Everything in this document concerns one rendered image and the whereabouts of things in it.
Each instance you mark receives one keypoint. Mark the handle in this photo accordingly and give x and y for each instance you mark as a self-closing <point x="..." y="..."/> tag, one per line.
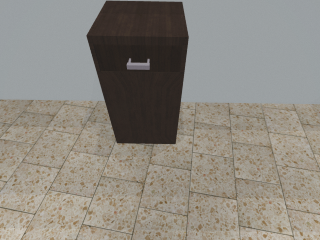
<point x="138" y="65"/>

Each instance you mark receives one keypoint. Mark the cabinet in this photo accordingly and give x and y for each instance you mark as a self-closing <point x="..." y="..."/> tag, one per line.
<point x="143" y="106"/>

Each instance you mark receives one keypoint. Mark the drawer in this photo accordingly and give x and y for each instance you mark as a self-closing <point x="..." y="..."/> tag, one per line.
<point x="162" y="58"/>

